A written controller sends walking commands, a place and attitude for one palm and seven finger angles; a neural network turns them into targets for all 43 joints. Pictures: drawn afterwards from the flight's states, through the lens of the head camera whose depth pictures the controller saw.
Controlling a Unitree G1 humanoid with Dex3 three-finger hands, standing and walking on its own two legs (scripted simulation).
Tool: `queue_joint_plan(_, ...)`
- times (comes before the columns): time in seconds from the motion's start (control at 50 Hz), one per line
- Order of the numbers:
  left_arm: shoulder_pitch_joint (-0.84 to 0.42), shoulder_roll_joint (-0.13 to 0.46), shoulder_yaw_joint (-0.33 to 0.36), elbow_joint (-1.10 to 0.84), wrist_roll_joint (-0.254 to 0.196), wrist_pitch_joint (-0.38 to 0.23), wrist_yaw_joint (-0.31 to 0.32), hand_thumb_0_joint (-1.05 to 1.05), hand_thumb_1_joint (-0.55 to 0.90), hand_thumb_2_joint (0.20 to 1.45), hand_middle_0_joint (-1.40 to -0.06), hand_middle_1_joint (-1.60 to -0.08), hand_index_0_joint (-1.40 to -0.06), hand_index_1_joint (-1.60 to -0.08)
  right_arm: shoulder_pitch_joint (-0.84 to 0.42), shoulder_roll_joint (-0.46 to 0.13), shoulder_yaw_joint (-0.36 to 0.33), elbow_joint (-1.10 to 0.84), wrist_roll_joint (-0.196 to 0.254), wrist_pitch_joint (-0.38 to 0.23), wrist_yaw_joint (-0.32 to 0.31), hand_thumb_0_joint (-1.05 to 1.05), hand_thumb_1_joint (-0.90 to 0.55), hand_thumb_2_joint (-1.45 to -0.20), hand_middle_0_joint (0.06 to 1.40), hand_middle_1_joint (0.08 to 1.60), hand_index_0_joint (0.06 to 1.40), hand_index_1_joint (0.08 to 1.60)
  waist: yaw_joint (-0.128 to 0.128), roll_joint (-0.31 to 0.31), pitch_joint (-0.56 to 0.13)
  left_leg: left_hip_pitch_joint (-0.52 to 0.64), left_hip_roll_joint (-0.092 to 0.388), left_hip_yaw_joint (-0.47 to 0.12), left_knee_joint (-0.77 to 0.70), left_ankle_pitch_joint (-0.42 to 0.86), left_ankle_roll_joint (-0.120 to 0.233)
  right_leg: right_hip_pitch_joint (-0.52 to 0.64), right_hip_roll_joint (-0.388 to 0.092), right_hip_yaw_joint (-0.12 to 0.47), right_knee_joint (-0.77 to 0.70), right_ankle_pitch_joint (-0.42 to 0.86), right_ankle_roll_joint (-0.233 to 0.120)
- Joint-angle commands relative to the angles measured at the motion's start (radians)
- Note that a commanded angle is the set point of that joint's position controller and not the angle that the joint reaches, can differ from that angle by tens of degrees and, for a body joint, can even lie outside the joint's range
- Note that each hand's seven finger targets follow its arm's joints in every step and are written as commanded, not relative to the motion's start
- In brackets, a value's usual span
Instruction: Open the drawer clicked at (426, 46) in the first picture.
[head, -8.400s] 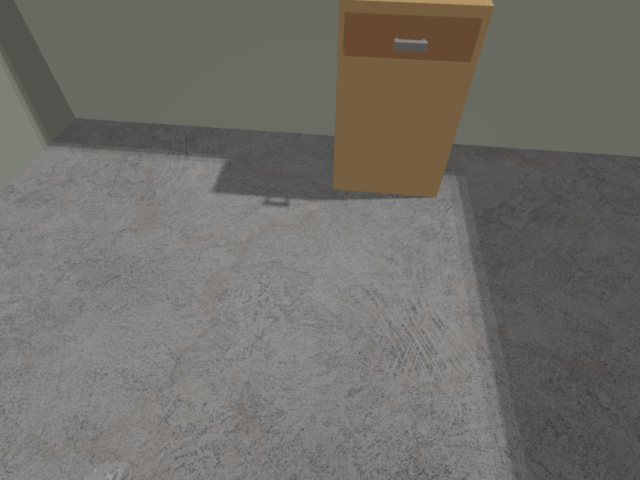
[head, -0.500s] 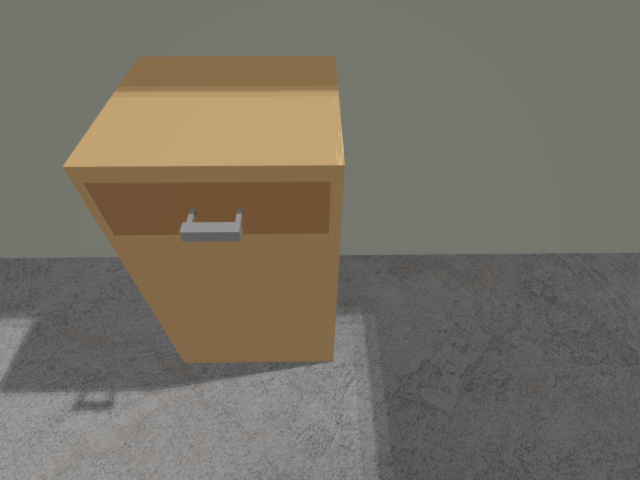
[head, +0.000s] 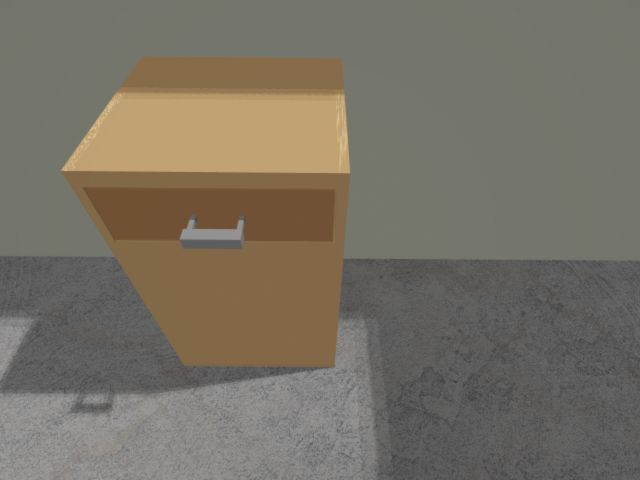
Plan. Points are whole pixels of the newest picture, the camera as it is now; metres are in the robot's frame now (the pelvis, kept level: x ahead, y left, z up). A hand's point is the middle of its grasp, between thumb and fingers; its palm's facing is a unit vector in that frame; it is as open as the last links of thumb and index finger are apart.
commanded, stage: come to a stop and stand still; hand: left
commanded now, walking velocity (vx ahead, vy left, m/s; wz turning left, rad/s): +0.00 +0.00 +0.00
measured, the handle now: (215, 229) +0.54 +0.24 -0.06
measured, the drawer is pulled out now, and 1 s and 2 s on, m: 0.00 0.00 0.00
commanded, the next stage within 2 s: look again from close up in 0.14 s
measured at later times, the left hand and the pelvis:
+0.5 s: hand out of the picture +0.01 +0.19 -0.18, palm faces +0.00 -0.98 -0.20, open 7.4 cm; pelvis +0.00 +0.02 -0.01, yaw -1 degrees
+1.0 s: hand out of the picture +0.13 +0.23 -0.09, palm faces -0.11 -0.76 -0.64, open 7.5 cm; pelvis -0.02 +0.04 -0.02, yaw +0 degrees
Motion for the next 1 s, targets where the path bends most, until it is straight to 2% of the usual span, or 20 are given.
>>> queue_joint_plan(0.0, 0.080, 0.097, 0.014, -0.014, -0.005, -0.009, 0.008, 0.000, 0.900, 0.900, -0.200, -0.300, -0.200, -0.300, 0.064, -0.085, -0.009, -0.016, -0.004, -0.009, -0.005, 0.000, -0.900, -0.900, 0.200, 0.300, 0.200, 0.300, -0.005, -0.005, 0.030, 0.062, 0.072, -0.063, -0.029, 0.237, 0.043, -0.094, -0.121, 0.089, -0.077, 0.301, 0.004)
queue_joint_plan(0.2, 0.077, 0.101, 0.016, -0.015, -0.005, -0.008, 0.009, 0.000, 0.900, 0.900, -0.200, -0.300, -0.200, -0.300, 0.068, -0.089, -0.006, -0.013, -0.005, -0.011, -0.007, 0.000, -0.900, -0.900, 0.200, 0.300, 0.200, 0.300, -0.003, -0.009, 0.036, 0.066, 0.073, -0.063, -0.033, 0.257, 0.044, -0.082, -0.120, 0.086, -0.077, 0.317, 0.004)
queue_joint_plan(0.22, 0.153, 0.135, 0.017, -0.002, 0.016, -0.051, 0.045, 0.000, 0.900, 0.900, -0.200, -0.300, -0.200, -0.300, -0.058, -0.113, -0.014, -0.095, 0.003, -0.028, 0.009, 0.000, -0.900, -0.900, 0.200, 0.300, 0.200, 0.300, 0.042, -0.081, 0.077, -0.094, 0.057, 0.004, 0.257, 0.200, 0.018, -0.110, -0.198, 0.174, -0.074, 0.876, 0.080)
queue_joint_plan(0.24, 0.120, 0.176, 0.029, -0.051, 0.013, -0.058, 0.040, 0.000, 0.900, 0.900, -0.200, -0.300, -0.200, -0.300, 0.004, -0.057, -0.011, -0.137, 0.000, -0.017, 0.016, 0.000, -0.900, -0.900, 0.200, 0.300, 0.200, 0.300, -0.018, -0.105, 0.023, -0.162, 0.016, -0.045, 0.261, -0.119, 0.041, -0.021, -0.239, 0.181, -0.009, 0.955, 0.028)
queue_joint_plan(0.26, 0.082, 0.155, 0.018, -0.067, 0.012, -0.059, 0.033, 0.000, 0.900, 0.900, -0.200, -0.300, -0.200, -0.300, 0.037, -0.058, -0.015, -0.131, -0.001, -0.016, 0.017, 0.000, -0.900, -0.900, 0.200, 0.300, 0.200, 0.300, -0.034, -0.095, -0.028, -0.157, 0.023, -0.032, 0.251, -0.135, 0.043, -0.014, -0.221, 0.145, 0.014, 0.845, -0.028)
queue_joint_plan(0.28, 0.057, 0.159, 0.019, -0.089, 0.006, -0.058, 0.028, 0.000, 0.900, 0.900, -0.200, -0.300, -0.200, -0.300, 0.069, -0.056, -0.010, -0.132, -0.003, -0.012, 0.021, 0.000, -0.900, -0.900, 0.200, 0.300, 0.200, 0.300, -0.042, -0.063, -0.096, -0.099, 0.010, -0.021, 0.197, -0.074, 0.048, 0.002, -0.194, 0.127, 0.042, 0.742, -0.051)
queue_joint_plan(0.32, 0.048, 0.139, 0.015, -0.111, -0.003, -0.050, 0.023, 0.000, 0.900, 0.900, -0.200, -0.300, -0.200, -0.300, 0.092, -0.089, -0.010, -0.133, -0.006, -0.020, 0.018, 0.000, -0.900, -0.900, 0.200, 0.300, 0.200, 0.300, -0.043, -0.021, -0.097, -0.041, 0.034, -0.054, 0.124, 0.129, 0.061, -0.053, -0.137, 0.102, 0.082, 0.516, -0.039)
queue_joint_plan(0.38, 0.073, 0.125, 0.011, -0.109, -0.001, -0.028, 0.019, 0.000, 0.900, 0.900, -0.200, -0.300, -0.200, -0.300, 0.082, -0.113, -0.008, -0.130, -0.010, -0.021, 0.010, 0.000, -0.900, -0.900, 0.200, 0.300, 0.200, 0.300, -0.017, 0.071, -0.030, -0.040, 0.067, -0.078, 0.121, 0.259, 0.075, -0.108, -0.090, 0.088, 0.077, 0.278, -0.024)
queue_joint_plan(0.42, 0.073, 0.129, 0.009, -0.110, 0.001, -0.016, 0.015, 0.000, 0.900, 0.900, -0.200, -0.300, -0.200, -0.300, 0.070, -0.122, -0.007, -0.137, -0.009, -0.017, 0.009, 0.000, -0.900, -0.900, 0.200, 0.300, 0.200, 0.300, -0.010, 0.014, 0.016, -0.073, 0.068, -0.091, 0.104, 0.213, 0.081, -0.125, -0.077, 0.082, 0.065, 0.184, -0.017)
queue_joint_plan(0.52, 0.059, 0.135, 0.007, -0.115, 0.002, -0.003, 0.007, 0.000, 0.900, 0.900, -0.200, -0.300, -0.200, -0.300, 0.061, -0.134, -0.003, -0.130, -0.010, -0.017, 0.010, 0.000, -0.900, -0.900, 0.200, 0.300, 0.200, 0.300, -0.003, 0.010, 0.063, -0.100, 0.067, -0.110, 0.040, 0.106, 0.090, -0.147, -0.072, 0.080, 0.051, 0.067, -0.007)
queue_joint_plan(0.8, 0.065, 0.137, 0.002, -0.079, 0.001, -0.002, -0.003, 0.000, 0.900, 0.900, -0.200, -0.300, -0.200, -0.300, 0.058, -0.138, 0.001, -0.087, -0.007, -0.022, 0.009, 0.000, -0.900, -0.900, 0.200, 0.300, 0.200, 0.300, 0.002, 0.007, 0.032, -0.052, 0.065, -0.108, -0.004, 0.118, 0.093, -0.133, -0.089, 0.075, 0.028, 0.090, 0.006)
queue_joint_plan(0.82, 0.108, 0.154, 0.005, -0.064, 0.015, -0.027, 0.038, 0.000, 0.900, 0.900, -0.200, -0.300, -0.200, -0.300, -0.027, -0.164, -0.008, -0.157, 0.003, -0.028, 0.014, 0.000, -0.900, -0.900, 0.200, 0.300, 0.200, 0.300, 0.023, -0.010, 0.082, -0.114, 0.069, -0.084, 0.206, 0.335, 0.056, -0.179, -0.145, 0.141, -0.015, 0.454, 0.020)
queue_joint_plan(0.84, -0.656, 0.525, 0.048, -1.585, 0.188, -0.171, 0.068, 0.000, 0.877, 0.890, -0.202, -0.315, -0.202, -0.315, 0.012, -0.304, -0.032, -0.480, 0.050, -0.175, -0.019, 0.000, -0.900, -0.900, 0.200, 0.300, 0.200, 0.300, -0.062, 0.291, -0.447, 0.202, -0.022, -0.078, 0.074, 0.507, 0.078, -0.175, -0.034, 0.108, 0.146, 0.452, -0.025)
queue_joint_plan(0.86, -0.178, 0.430, 0.058, -1.335, 0.209, -0.100, 0.144, 0.000, 0.853, 0.880, -0.203, -0.330, -0.203, -0.330, -0.037, -0.217, -0.019, -0.426, 0.030, -0.279, -0.063, 0.000, -0.900, -0.900, 0.200, 0.300, 0.200, 0.300, 0.019, 0.414, -0.455, 0.339, 0.043, -0.105, 0.063, 0.660, 0.043, -0.278, -0.021, -0.004, 0.265, 0.131, -0.025)
queue_joint_plan(0.88, 0.086, 0.213, -0.048, -1.208, 0.194, 0.057, 0.193, 0.000, 0.830, 0.870, -0.205, -0.345, -0.205, -0.345, -0.064, -0.171, -0.040, -0.406, 0.055, -0.313, -0.068, 0.000, -0.900, -0.900, 0.200, 0.300, 0.200, 0.300, -0.019, 0.299, -0.310, 0.176, 0.037, -0.121, -0.001, 0.501, 0.010, -0.383, -0.001, -0.044, 0.342, -0.072, 0.008)
queue_joint_plan(0.9, 0.111, 0.078, -0.145, -1.154, 0.241, 0.088, 0.194, 0.000, 0.807, 0.860, -0.207, -0.360, -0.207, -0.360, -0.068, -0.153, -0.034, -0.401, 0.053, -0.319, -0.064, 0.000, -0.900, -0.900, 0.200, 0.300, 0.200, 0.300, -0.027, 0.162, -0.176, 0.060, 0.034, -0.111, 0.020, 0.406, 0.034, -0.399, -0.013, -0.030, 0.305, -0.070, 0.012)
queue_joint_plan(0.92, 0.000, 0.173, -0.112, -1.230, 0.327, 0.078, 0.224, 0.000, 0.783, 0.850, -0.208, -0.375, -0.208, -0.375, -0.109, -0.198, -0.046, -0.458, 0.032, -0.313, -0.053, 0.000, -0.900, -0.900, 0.200, 0.300, 0.200, 0.300, -0.031, 0.081, -0.093, -0.056, 0.013, -0.114, 0.076, 0.223, 0.044, -0.423, -0.014, -0.023, 0.234, -0.046, 0.006)
queue_joint_plan(0.94, 0.018, 0.245, -0.066, -1.205, 0.450, 0.073, 0.257, 0.000, 0.760, 0.840, -0.210, -0.390, -0.210, -0.390, -0.111, -0.228, -0.051, -0.484, 0.006, -0.289, -0.050, 0.000, -0.900, -0.900, 0.200, 0.300, 0.200, 0.300, -0.031, 0.017, -0.137, -0.133, -0.015, -0.100, 0.127, 0.094, 0.054, -0.425, -0.003, -0.008, 0.190, -0.003, -0.008)
queue_joint_plan(0.96, 0.088, 0.256, -0.055, -1.132, 0.559, 0.077, 0.287, 0.000, 0.737, 0.830, -0.212, -0.405, -0.212, -0.405, -0.123, -0.229, -0.051, -0.526, -0.014, -0.260, -0.045, 0.000, -0.900, -0.900, 0.200, 0.300, 0.200, 0.300, -0.018, -0.046, -0.150, -0.193, -0.036, -0.092, 0.177, 0.058, 0.060, -0.447, 0.005, 0.007, 0.188, -0.014, -0.016)
queue_joint_plan(0.98, 0.169, 0.265, -0.028, -1.112, 0.655, 0.074, 0.313, 0.000, 0.713, 0.820, -0.213, -0.420, -0.213, -0.420, -0.133, -0.229, -0.063, -0.575, -0.025, -0.229, -0.029, 0.000, -0.900, -0.900, 0.200, 0.300, 0.200, 0.300, 0.022, -0.062, -0.194, -0.212, -0.050, -0.079, 0.222, 0.116, 0.058, -0.431, 0.019, 0.040, 0.210, 0.021, -0.027)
